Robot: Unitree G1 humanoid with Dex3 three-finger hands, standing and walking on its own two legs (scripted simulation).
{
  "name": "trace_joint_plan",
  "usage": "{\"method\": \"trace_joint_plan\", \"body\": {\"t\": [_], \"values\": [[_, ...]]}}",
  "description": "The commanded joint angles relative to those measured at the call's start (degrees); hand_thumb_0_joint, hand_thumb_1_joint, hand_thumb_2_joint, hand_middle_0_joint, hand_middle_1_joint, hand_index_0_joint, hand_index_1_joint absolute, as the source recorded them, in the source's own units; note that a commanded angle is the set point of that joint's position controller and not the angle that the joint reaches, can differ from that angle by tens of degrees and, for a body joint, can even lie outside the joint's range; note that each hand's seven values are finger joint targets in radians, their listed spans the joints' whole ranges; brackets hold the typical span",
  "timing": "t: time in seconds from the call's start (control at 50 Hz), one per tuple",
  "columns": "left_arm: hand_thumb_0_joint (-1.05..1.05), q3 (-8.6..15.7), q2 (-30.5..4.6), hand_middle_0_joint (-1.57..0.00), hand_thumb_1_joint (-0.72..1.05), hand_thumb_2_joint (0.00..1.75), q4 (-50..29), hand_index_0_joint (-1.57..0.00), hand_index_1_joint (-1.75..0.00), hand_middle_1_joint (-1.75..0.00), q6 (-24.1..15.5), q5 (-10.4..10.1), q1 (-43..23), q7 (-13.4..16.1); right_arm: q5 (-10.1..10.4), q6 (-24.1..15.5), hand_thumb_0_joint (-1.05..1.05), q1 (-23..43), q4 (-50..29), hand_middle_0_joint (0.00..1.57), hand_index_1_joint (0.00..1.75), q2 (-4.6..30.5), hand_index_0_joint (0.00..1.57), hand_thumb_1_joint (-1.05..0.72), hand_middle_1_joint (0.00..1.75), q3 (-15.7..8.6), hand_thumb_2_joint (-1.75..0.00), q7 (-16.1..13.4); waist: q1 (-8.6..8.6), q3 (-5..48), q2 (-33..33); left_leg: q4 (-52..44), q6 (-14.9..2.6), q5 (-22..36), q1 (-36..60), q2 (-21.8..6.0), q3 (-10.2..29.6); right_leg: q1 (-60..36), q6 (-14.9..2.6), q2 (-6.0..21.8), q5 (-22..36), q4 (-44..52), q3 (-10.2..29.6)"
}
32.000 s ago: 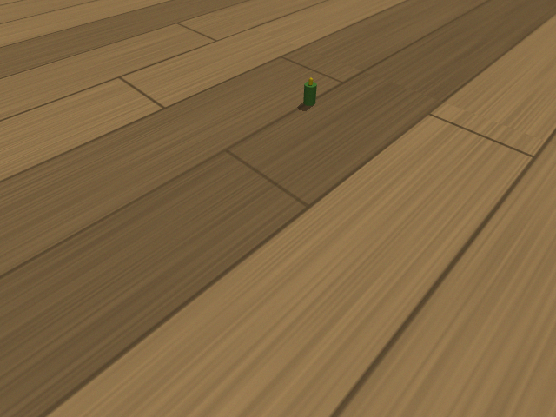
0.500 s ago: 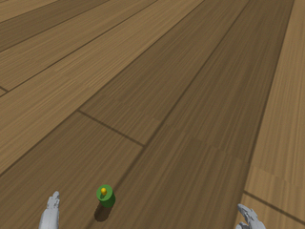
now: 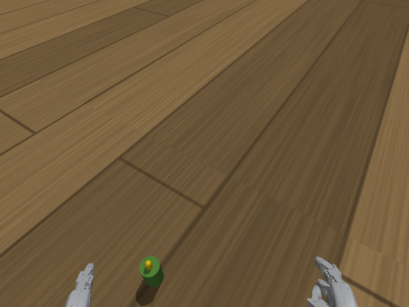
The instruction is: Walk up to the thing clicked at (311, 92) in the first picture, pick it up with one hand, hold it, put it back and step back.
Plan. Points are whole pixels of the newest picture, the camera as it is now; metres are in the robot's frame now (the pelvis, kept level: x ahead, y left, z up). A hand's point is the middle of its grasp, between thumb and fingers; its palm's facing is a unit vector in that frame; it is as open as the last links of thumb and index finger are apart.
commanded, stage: home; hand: left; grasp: from the side
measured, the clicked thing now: (151, 270) +0.43 +0.24 -0.63
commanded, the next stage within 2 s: stand in 1.30 s
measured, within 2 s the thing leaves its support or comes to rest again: neither
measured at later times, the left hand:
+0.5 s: hand out of the picture +0.16 +0.18 -0.05, palm faces +0.09 -0.95 -0.29, open 17.4 cm
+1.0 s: hand out of the picture +0.16 +0.18 -0.05, palm faces +0.09 -0.95 -0.28, open 17.3 cm
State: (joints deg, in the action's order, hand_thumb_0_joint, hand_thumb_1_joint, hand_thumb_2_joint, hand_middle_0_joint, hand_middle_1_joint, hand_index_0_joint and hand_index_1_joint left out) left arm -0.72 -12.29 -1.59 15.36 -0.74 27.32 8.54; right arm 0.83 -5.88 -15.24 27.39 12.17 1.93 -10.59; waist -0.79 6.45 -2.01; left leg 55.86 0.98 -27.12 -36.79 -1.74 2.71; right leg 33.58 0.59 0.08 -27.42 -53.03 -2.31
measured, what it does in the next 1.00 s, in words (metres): stands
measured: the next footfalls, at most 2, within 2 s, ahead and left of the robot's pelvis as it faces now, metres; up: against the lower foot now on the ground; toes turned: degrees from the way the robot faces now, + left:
none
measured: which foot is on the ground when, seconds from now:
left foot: down 0.00-1.00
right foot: down 0.00-1.00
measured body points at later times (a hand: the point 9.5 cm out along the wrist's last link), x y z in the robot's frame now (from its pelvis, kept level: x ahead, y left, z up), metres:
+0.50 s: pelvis -0.01 +0.00 +0.00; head +0.01 +0.00 +0.45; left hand +0.15 +0.23 -0.03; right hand +0.15 -0.24 -0.07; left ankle +0.01 +0.13 -0.69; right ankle -0.01 -0.13 -0.69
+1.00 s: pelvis +0.00 +0.00 +0.00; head +0.02 +0.00 +0.45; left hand +0.15 +0.23 -0.03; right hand +0.16 -0.24 -0.07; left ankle +0.01 +0.13 -0.69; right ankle -0.01 -0.13 -0.69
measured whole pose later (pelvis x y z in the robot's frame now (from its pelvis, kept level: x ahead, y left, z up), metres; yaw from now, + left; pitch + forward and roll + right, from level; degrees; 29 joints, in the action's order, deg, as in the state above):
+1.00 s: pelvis +0.00 +0.00 +0.00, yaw +0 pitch +7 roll -2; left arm -0.7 -12.0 -0.3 14.0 -0.7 27.4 7.5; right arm 0.8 -7.1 -16.1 28.9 12.0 1.6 -10.4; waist -0.9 5.9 -1.9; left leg 55.1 0.9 -26.5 -36.2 -1.8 2.2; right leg 33.3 0.6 0.0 -26.7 -52.5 -1.8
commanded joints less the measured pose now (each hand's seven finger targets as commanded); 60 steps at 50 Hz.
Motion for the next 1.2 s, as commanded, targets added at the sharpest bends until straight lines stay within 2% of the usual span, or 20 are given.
{"method": "trace_joint_plan", "body": {"t": [0.0, 0.06, 0.2, 0.24, 0.28, 0.44, 0.56, 0.58, 0.6, 0.64, 0.66, 0.72, 0.76, 0.8, 0.82, 0.84, 0.9, 1.0, 1.06, 1.18], "values": [[0.00, 2.7, -4.5, -0.05, -0.55, 0.06, -8.6, -0.05, -0.06, -0.06, -2.5, 0.4, -0.6, 0.3, -0.3, -3.1, 0.00, 2.7, -8.4, 0.20, 0.30, 6.2, 0.20, -0.90, 0.30, -2.9, -0.90, -0.3, -1.08, 5.9, 1.0, -8.0, -1.34, 14.6, 6.0, 1.4, -2.1, -2.7, -0.58, -1.5, 15.2, 8.8, -0.7], [0.00, 4.3, -6.5, -0.05, -0.58, 0.04, -9.9, -0.05, -0.05, -0.05, -3.0, 0.4, -1.6, 0.3, -0.1, -2.9, 0.00, 2.9, -8.3, 0.20, 0.30, 6.4, 0.20, -0.90, 0.30, -3.1, -0.90, -0.3, -0.31, 5.4, 0.6, -8.6, -1.28, 13.6, 5.7, 1.3, -2.0, -2.6, -0.71, -1.5, 13.5, 9.1, -0.8], [0.00, 3.0, -4.5, -0.05, -0.57, 0.05, -8.3, -0.05, -0.05, -0.05, -3.2, 0.3, -0.2, -0.1, -0.1, -3.3, 0.00, 3.0, -8.6, 0.20, 0.30, 6.2, 0.20, -0.90, 0.30, -3.1, -0.90, -0.2, -0.51, 4.8, 0.9, -9.3, -1.24, 12.9, 5.9, 1.0, -2.0, -2.3, -0.92, -1.7, 12.7, 8.9, -0.9], [0.00, 4.1, -6.4, -0.05, -0.57, 0.05, -11.3, -0.05, -0.05, -0.05, -3.5, 0.2, -2.3, 0.1, -0.1, -3.4, 0.00, 2.9, -8.5, 0.20, 0.30, 6.5, 0.20, -0.90, 0.30, -3.2, -0.90, -0.3, -0.29, 5.7, -0.3, -9.0, -1.28, 13.0, 6.3, 1.2, -2.2, -2.7, -0.91, -1.4, 13.0, 9.2, -0.7], [0.00, 2.7, -4.7, -0.05, -0.55, 0.06, -8.7, -0.05, -0.06, -0.06, -3.3, 0.2, -1.2, -0.2, -0.1, -3.5, 0.00, 2.7, -8.4, 0.20, 0.30, 6.4, 0.20, -0.90, 0.30, -3.2, -0.90, -0.1, -0.89, 4.6, 1.7, -8.9, -1.56, 12.0, 5.6, 1.2, -2.3, -2.0, -0.66, -1.5, 12.4, 9.5, -0.6], [0.00, 3.4, -5.1, -0.05, -0.52, 0.08, -8.4, -0.05, -0.06, -0.06, -3.5, 0.4, -1.3, -0.2, 0.0, -4.0, 0.00, 3.5, -8.3, 0.20, 0.30, 6.4, 0.20, -0.90, 0.30, -3.1, -0.90, 0.1, -0.25, 4.8, 0.0, -10.5, -1.30, 8.5, 5.3, 1.1, -1.7, -1.4, -1.06, -1.8, 8.3, 9.4, -1.1], [0.00, 3.5, -5.7, -0.05, -0.53, 0.07, -9.8, -0.05, -0.06, -0.06, -4.0, 0.4, -2.6, -0.1, -0.2, -4.2, 0.00, 3.0, -7.8, 0.20, 0.30, 6.1, 0.20, -0.90, 0.30, -3.0, -0.90, -0.3, -0.51, 4.3, 0.8, -9.7, -1.43, 9.6, 5.3, 1.1, -2.1, -1.5, -0.91, -1.6, 9.5, 9.8, -0.8], [0.00, 2.3, -3.3, -0.05, -0.54, 0.06, -5.4, -0.05, -0.06, -0.06, -3.7, 0.4, 0.1, -0.4, -0.3, -4.2, 0.00, 3.0, -8.0, 0.20, 0.30, 5.9, 0.20, -0.90, 0.30, -2.8, -0.90, -0.3, -1.05, 3.7, 2.0, -9.6, -1.49, 9.8, 5.0, 1.1, -2.2, -1.4, -0.82, -1.7, 9.7, 9.7, -0.8], [0.00, 3.1, -5.0, -0.05, -0.54, 0.06, -9.4, -0.05, -0.06, -0.06, -4.0, 0.4, -2.1, -0.3, -0.3, -4.2, 0.00, 2.9, -8.1, 0.20, 0.30, 6.0, 0.20, -0.90, 0.30, -3.0, -0.90, -0.3, -0.50, 5.0, 0.8, -9.5, -1.48, 10.3, 5.4, 1.2, -2.3, -1.8, -0.87, -1.6, 10.4, 9.6, -0.7], [0.00, 2.7, -4.5, -0.05, -0.54, 0.07, -7.9, -0.05, -0.06, -0.06, -3.9, 0.5, -1.7, -0.5, -0.2, -4.2, 0.00, 3.3, -8.1, 0.20, 0.30, 6.2, 0.20, -0.90, 0.30, -2.9, -0.90, -0.3, -0.75, 4.0, 0.9, -9.8, -1.45, 9.5, 5.1, 1.1, -2.1, -1.1, -0.85, -1.6, 9.5, 9.8, -0.8], [0.00, 4.0, -6.6, -0.05, -0.55, 0.06, -12.8, -0.05, -0.06, -0.06, -4.3, 0.3, -4.5, -0.3, -0.2, -4.3, 0.00, 3.1, -8.3, 0.20, 0.30, 6.7, 0.20, -0.90, 0.30, -3.4, -0.90, -0.3, -0.48, 4.8, 0.3, -9.5, -1.50, 9.5, 5.6, 1.2, -2.5, -1.4, -0.80, -1.3, 9.6, 10.1, -0.5], [0.00, 4.1, -6.0, -0.05, -0.55, 0.06, -9.8, -0.05, -0.06, -0.06, -4.0, 0.4, -1.1, -0.4, -0.2, -4.5, 0.00, 3.1, -8.1, 0.20, 0.30, 6.2, 0.20, -0.90, 0.30, -3.1, -0.90, -0.4, -0.42, 5.3, 1.0, -8.9, -1.62, 11.5, 6.1, 1.3, -2.6, -2.2, -0.67, -1.3, 11.8, 10.1, -0.3], [0.00, 2.5, -3.8, -0.05, -0.54, 0.07, -6.6, -0.05, -0.06, -0.06, -3.7, 0.3, 0.1, -0.7, -0.3, -4.4, 0.00, 3.0, -7.7, 0.20, 0.30, 5.7, 0.20, -0.90, 0.30, -2.7, -0.90, -0.2, -0.74, 3.2, 2.1, -9.2, -1.67, 10.0, 4.9, 1.3, -2.5, -1.2, -0.64, -1.4, 10.3, 10.2, -0.6], [0.00, 4.3, -6.2, -0.05, -0.51, 0.08, -11.1, -0.05, -0.06, -0.06, -4.2, 0.4, -2.6, -0.4, -0.3, -4.4, 0.00, 3.1, -7.9, 0.20, 0.30, 6.0, 0.20, -0.90, 0.30, -3.1, -0.90, -0.4, 0.02, 5.6, 0.4, -9.3, -1.54, 10.1, 5.5, 1.4, -2.5, -2.0, -0.78, -1.3, 10.2, 10.0, -0.5], [0.00, 3.0, -4.2, -0.05, -0.54, 0.07, -6.3, -0.05, -0.06, -0.06, -3.9, 0.5, 0.1, -0.7, -0.3, -4.3, 0.00, 3.3, -7.9, 0.20, 0.30, 6.1, 0.20, -0.90, 0.30, -3.0, -0.90, -0.2, -0.63, 4.0, 1.5, -9.7, -1.53, 9.7, 5.1, 1.3, -2.4, -1.7, -0.78, -1.5, 9.7, 9.9, -0.7], [0.00, 4.1, -6.2, -0.05, -0.55, 0.06, -11.2, -0.05, -0.06, -0.06, -4.2, 0.4, -2.2, -0.5, -0.2, -4.2, 0.00, 3.1, -8.0, 0.20, 0.30, 6.1, 0.20, -0.90, 0.30, -3.1, -0.90, -0.2, 0.20, 5.4, 0.0, -9.7, -1.48, 10.3, 5.5, 1.3, -2.3, -2.0, -0.91, -1.4, 10.2, 9.8, -0.6], [0.00, 3.5, -5.4, -0.05, -0.55, 0.06, -9.7, -0.05, -0.06, -0.06, -4.1, 0.3, -2.1, -0.4, -0.2, -4.4, 0.00, 3.0, -7.8, 0.20, 0.30, 6.2, 0.20, -0.90, 0.30, -3.0, -0.90, -0.2, -0.45, 4.1, -0.6, -10.3, -1.26, 9.8, 5.8, 1.1, -2.1, -1.3, -1.01, -1.7, 9.5, 9.2, -0.9], [0.00, 3.7, -5.7, -0.05, -0.53, 0.07, -10.3, -0.05, -0.06, -0.06, -4.1, 0.4, -1.5, -0.4, -0.3, -4.3, 0.00, 2.3, -7.5, 0.20, 0.30, 6.2, 0.20, -0.90, 0.30, -3.1, -0.90, -0.5, -0.71, 6.4, 0.5, -8.7, -1.41, 14.2, 6.9, 1.1, -2.2, -2.9, -0.80, -1.5, 14.3, 9.1, -0.7], [0.00, 2.5, -3.9, -0.05, -0.53, 0.07, -6.7, -0.05, -0.06, -0.06, -3.7, 0.4, 0.7, -0.6, -0.4, -4.3, 0.00, 2.6, -7.2, 0.20, 0.30, 6.0, 0.20, -0.90, 0.30, -3.0, -0.90, -0.3, -0.75, 4.7, 1.6, -8.8, -1.48, 13.6, 6.0, 1.1, -2.1, -2.3, -0.75, -1.6, 13.5, 9.2, -1.0], [0.00, 3.8, -5.6, -0.05, -0.54, 0.07, -10.2, -0.05, -0.06, -0.06, -4.1, 0.4, -1.6, -0.4, -0.4, -4.3, 0.00, 2.8, -7.5, 0.20, 0.30, 6.4, 0.20, -0.90, 0.30, -3.3, -0.90, 0.0, -0.18, 5.6, -0.2, -9.9, -1.13, 12.9, 6.4, 0.9, -1.6, -2.5, -1.16, -1.9, 12.0, 8.6, -1.4]]}}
